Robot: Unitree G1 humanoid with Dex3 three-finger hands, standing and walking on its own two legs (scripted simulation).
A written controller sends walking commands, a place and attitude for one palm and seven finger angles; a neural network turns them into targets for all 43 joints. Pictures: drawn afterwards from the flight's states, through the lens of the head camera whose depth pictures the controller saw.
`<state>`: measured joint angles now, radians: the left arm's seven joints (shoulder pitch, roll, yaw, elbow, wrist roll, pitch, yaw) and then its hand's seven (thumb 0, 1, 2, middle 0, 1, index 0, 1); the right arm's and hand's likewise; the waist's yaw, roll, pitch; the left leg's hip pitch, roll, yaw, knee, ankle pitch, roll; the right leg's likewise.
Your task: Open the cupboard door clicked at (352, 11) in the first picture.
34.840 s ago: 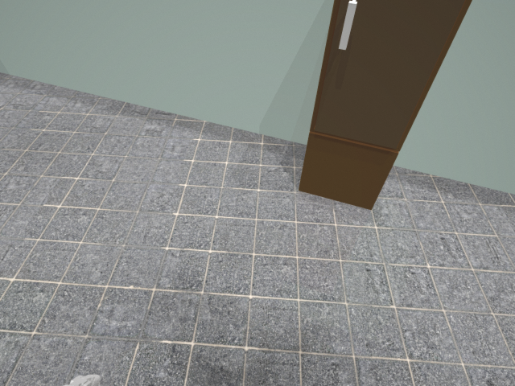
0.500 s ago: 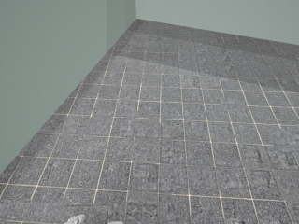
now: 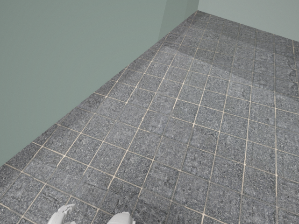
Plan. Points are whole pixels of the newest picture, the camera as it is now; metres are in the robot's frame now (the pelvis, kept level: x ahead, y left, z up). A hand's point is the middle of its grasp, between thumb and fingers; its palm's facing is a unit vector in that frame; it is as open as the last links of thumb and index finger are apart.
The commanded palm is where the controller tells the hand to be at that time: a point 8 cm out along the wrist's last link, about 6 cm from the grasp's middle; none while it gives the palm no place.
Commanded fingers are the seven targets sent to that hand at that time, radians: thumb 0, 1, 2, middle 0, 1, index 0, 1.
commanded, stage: turn to face it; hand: left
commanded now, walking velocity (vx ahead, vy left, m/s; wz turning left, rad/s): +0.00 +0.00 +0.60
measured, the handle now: out of the picture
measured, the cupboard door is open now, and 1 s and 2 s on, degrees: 44 44 44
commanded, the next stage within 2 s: none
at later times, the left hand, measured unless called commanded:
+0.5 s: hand out of the picture +0.06 +0.21 -0.15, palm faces +0.34 -0.90 -0.28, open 7.4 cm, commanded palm none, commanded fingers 0.00 0.90 0.90 -0.20 -0.30 -0.20 -0.30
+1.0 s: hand out of the picture -0.02 +0.20 -0.15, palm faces +0.61 -0.75 -0.25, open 7.4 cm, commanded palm none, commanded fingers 0.00 0.90 0.90 -0.20 -0.30 -0.20 -0.30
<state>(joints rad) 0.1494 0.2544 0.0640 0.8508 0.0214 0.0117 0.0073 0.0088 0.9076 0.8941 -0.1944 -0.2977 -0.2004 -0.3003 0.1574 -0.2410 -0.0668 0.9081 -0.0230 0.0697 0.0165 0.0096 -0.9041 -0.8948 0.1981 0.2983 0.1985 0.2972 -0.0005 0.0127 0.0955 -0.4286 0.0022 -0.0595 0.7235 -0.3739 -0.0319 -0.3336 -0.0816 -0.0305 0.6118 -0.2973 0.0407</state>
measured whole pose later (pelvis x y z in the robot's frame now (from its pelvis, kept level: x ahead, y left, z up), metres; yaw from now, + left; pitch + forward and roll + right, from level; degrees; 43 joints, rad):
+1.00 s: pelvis +0.04 -0.03 +0.01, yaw +38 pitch +1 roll -1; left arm 0.14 0.25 0.07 0.89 0.01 0.06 0.01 0.01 0.91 0.89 -0.19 -0.30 -0.20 -0.30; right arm 0.17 -0.21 -0.05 0.91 -0.03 0.04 0.00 0.01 -0.90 -0.89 0.20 0.30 0.20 0.30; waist 0.00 -0.01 0.11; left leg -0.31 0.00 -0.06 0.55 -0.25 0.00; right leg -0.43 -0.06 -0.03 0.94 -0.46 0.09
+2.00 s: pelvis +0.06 -0.03 +0.00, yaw +75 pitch +0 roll +1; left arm 0.21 0.23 0.05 0.90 0.01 0.05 0.01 0.01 0.90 0.89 -0.20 -0.30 -0.20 -0.30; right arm 0.12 -0.24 -0.06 0.88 -0.02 0.03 0.03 0.01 -0.91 -0.90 0.20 0.30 0.19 0.30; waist -0.01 -0.05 0.11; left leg -0.36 0.00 0.05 0.65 -0.28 0.02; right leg -0.36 -0.15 -0.11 0.92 -0.53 0.09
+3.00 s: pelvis +0.08 -0.03 +0.02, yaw +102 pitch -1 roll +1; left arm 0.28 0.18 0.05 0.98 0.02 -0.03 0.00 0.01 0.90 0.89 -0.20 -0.30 -0.20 -0.30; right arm 0.19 -0.22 -0.06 1.00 -0.02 0.07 0.04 0.01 -0.91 -0.90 0.20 0.30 0.20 0.30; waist 0.02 -0.01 0.06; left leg -0.45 0.02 0.04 0.96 -0.39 -0.04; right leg -0.15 -0.10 -0.12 0.44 -0.27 0.03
